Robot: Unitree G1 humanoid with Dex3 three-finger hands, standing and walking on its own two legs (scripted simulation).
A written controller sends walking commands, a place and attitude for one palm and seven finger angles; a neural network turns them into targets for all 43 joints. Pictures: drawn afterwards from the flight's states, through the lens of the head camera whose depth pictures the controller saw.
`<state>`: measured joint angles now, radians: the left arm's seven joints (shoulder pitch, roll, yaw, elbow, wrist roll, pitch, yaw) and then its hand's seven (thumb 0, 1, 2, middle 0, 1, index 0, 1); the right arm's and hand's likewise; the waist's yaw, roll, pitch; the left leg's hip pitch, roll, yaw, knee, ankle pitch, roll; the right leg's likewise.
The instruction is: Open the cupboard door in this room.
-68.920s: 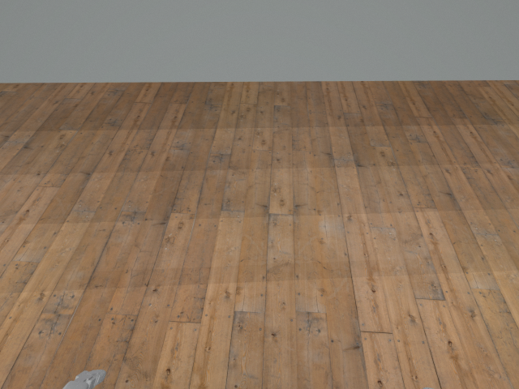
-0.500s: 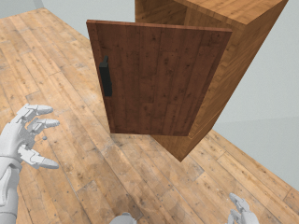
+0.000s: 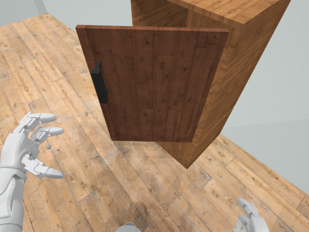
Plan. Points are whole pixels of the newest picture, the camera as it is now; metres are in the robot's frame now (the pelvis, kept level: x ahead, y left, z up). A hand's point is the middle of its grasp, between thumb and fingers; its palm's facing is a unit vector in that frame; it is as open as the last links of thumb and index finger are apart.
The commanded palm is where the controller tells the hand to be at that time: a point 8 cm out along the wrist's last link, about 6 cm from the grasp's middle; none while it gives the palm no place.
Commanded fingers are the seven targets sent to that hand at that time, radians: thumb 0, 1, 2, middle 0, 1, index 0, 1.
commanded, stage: move the hooked fingers beside the handle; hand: left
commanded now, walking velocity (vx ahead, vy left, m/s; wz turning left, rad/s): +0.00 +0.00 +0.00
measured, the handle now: (101, 82) +0.55 +0.21 +0.05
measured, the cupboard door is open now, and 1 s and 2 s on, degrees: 44 44 44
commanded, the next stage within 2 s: none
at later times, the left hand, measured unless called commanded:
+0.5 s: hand (57, 127) +0.35 +0.28 +0.07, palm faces +0.06 -1.00 -0.02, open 13.9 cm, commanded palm +0.32 +0.33 +0.07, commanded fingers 0.00 -0.50 0.30 -0.30 -1.20 -0.30 -1.20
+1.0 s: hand (68, 109) +0.42 +0.28 +0.06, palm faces +0.04 -1.00 +0.00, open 13.9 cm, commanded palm +0.39 +0.32 +0.06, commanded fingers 0.00 -0.50 0.30 -0.30 -1.20 -0.30 -1.20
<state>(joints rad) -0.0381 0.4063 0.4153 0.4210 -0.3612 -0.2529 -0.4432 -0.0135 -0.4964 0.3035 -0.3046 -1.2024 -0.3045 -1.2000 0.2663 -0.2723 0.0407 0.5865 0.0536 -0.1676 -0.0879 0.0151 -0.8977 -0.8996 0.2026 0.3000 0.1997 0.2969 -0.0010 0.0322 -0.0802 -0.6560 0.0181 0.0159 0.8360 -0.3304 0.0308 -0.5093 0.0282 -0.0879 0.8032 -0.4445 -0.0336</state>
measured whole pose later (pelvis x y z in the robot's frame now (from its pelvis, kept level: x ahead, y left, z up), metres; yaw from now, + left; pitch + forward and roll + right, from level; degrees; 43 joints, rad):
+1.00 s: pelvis +0.01 +0.02 -0.01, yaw -2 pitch +14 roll -3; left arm -0.51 0.49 0.42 0.86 -0.23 -0.32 -0.38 -0.01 -0.50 0.30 -0.30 -1.20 -0.30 -1.20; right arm 0.33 -0.27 0.03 0.61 0.04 -0.04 -0.06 0.01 -0.90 -0.90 0.20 0.30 0.20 0.30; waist -0.07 0.01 -0.09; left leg -0.79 0.02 0.04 0.90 -0.36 0.06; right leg -0.64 0.03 -0.06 0.85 -0.45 0.00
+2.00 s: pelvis +0.01 +0.01 -0.02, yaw -4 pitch +20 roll -4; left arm -0.72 0.67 0.56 1.11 -0.15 -0.38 -0.40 -0.01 -0.49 0.30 -0.30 -1.20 -0.30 -1.20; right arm 0.41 -0.28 0.03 0.61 0.02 0.07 -0.04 0.01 -0.90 -0.90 0.20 0.30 0.20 0.30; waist -0.14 0.01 -0.11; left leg -0.94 0.07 0.03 1.00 -0.41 0.04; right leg -0.79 0.07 -0.06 0.93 -0.48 -0.03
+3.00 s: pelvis +0.00 +0.02 -0.02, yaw -3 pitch +18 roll -4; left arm -0.72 0.56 0.47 1.08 -0.17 -0.39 -0.32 -0.01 -0.50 0.30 -0.30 -1.20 -0.30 -1.20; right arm 0.39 -0.27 0.03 0.61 0.02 0.09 -0.03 0.01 -0.90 -0.90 0.20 0.30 0.20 0.30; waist -0.13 0.02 -0.12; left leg -0.91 0.06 0.03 1.00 -0.40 0.05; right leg -0.76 0.06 -0.06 0.93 -0.48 -0.02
